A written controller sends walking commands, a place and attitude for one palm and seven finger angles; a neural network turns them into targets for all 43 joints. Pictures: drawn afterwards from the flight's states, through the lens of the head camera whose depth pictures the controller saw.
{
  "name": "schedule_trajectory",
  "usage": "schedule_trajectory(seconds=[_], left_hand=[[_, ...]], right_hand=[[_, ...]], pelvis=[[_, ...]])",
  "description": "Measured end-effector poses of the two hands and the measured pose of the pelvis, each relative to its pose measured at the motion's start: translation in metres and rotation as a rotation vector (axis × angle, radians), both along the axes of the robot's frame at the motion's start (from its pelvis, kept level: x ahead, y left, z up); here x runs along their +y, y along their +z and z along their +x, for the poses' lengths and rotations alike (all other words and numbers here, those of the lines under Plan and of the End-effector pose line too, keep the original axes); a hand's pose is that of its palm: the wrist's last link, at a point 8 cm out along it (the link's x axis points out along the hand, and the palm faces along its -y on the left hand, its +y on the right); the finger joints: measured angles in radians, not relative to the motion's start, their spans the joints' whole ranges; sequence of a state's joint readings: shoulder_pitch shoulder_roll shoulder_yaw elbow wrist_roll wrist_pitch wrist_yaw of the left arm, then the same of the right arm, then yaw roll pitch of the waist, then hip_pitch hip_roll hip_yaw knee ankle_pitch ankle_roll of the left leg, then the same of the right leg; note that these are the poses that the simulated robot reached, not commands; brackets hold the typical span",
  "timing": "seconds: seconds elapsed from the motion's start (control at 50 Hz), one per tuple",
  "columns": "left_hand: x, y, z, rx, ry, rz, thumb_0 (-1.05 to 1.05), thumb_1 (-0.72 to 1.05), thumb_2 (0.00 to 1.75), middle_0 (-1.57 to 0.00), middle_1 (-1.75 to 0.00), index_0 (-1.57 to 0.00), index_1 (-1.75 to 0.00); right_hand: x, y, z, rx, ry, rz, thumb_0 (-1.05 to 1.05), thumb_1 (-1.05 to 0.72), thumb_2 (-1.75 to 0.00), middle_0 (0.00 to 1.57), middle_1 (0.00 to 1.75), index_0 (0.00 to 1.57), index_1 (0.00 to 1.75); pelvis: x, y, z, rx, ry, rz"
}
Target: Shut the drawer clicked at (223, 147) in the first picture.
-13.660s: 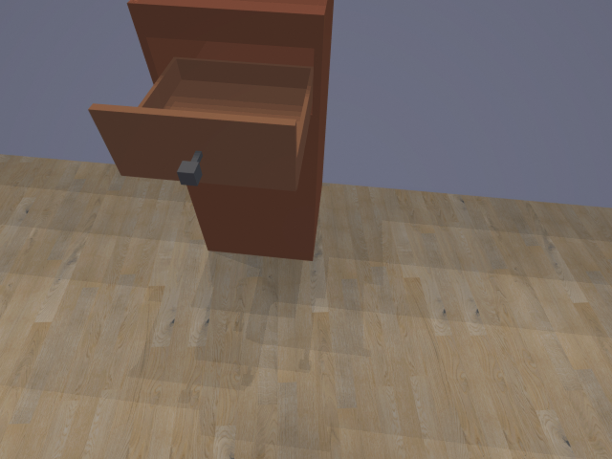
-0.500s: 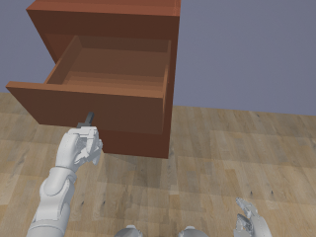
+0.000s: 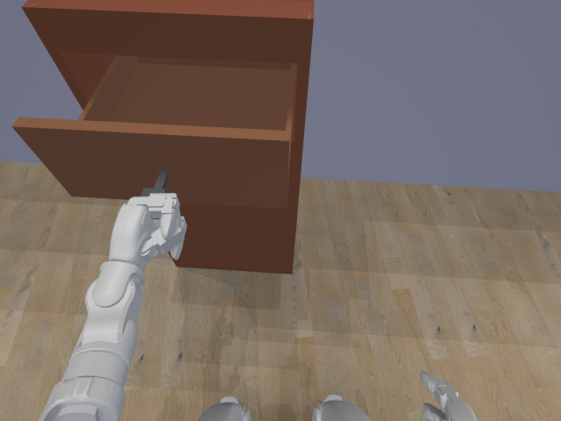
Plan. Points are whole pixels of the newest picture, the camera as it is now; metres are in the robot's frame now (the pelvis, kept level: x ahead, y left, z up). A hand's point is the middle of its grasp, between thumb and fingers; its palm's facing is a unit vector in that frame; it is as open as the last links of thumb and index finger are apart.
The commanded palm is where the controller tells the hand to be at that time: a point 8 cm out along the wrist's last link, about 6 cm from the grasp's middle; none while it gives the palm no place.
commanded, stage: push the drawer shut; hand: left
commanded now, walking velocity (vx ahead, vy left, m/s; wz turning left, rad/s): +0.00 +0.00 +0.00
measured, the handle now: (158, 193) +0.43 +0.19 +0.05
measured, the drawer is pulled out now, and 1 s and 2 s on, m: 0.17 0.05 0.00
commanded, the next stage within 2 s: pull the fist back off the drawer in 1.64 s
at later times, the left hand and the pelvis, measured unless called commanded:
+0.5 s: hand (189, 196) +0.43 +0.14 +0.05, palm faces -0.09 -0.99 -0.04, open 3.4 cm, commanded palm +0.42 +0.21 +0.05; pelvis -0.01 +0.00 -0.01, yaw -1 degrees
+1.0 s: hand (198, 165) +0.49 +0.13 +0.05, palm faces -0.08 -1.00 -0.03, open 3.4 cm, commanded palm +0.48 +0.19 +0.05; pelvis -0.01 +0.01 -0.02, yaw -2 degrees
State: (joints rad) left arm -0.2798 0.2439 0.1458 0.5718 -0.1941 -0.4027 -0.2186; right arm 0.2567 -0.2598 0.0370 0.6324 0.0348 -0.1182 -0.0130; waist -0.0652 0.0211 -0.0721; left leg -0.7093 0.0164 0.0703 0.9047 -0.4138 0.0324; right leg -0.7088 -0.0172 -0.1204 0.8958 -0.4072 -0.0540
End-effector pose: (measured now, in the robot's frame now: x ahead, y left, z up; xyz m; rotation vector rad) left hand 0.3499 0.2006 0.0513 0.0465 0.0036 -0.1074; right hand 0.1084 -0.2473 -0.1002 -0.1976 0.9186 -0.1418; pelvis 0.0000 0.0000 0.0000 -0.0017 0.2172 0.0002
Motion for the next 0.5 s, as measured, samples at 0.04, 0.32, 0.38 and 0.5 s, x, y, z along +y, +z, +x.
schedule_trajectory(seconds=[0.04,0.32,0.38,0.5], left_hand=[[0.000,0.000,0.006,0.000,0.000,-0.001,0.01,0.90,0.90,-1.43,-1.60,-1.43,-1.60],[-0.004,0.000,0.042,0.005,0.005,-0.007,0.01,0.90,0.90,-1.44,-1.60,-1.44,-1.60],[-0.004,0.000,0.049,0.002,0.008,-0.005,0.01,0.90,0.90,-1.45,-1.60,-1.44,-1.60],[-0.006,0.000,0.063,0.007,0.014,-0.005,0.01,0.90,0.90,-1.45,-1.60,-1.45,-1.60]], right_hand=[[0.001,-0.001,-0.002,0.009,-0.002,0.000,0.01,-0.90,-0.89,0.20,0.30,0.20,0.30],[-0.003,-0.005,-0.032,0.097,-0.042,-0.014,0.00,-0.90,-0.89,0.20,0.30,0.20,0.30],[-0.004,-0.008,-0.040,0.127,-0.048,-0.019,0.00,-0.90,-0.89,0.20,0.30,0.20,0.30],[-0.006,-0.011,-0.057,0.173,-0.072,-0.021,0.00,-0.90,-0.89,0.20,0.30,0.20,0.30]], pelvis=[[0.000,0.000,-0.001,0.002,-0.001,0.000],[0.003,-0.003,-0.002,0.024,-0.008,-0.005],[0.003,-0.005,-0.004,0.032,-0.009,-0.005],[0.004,-0.006,-0.005,0.046,-0.013,-0.006]])
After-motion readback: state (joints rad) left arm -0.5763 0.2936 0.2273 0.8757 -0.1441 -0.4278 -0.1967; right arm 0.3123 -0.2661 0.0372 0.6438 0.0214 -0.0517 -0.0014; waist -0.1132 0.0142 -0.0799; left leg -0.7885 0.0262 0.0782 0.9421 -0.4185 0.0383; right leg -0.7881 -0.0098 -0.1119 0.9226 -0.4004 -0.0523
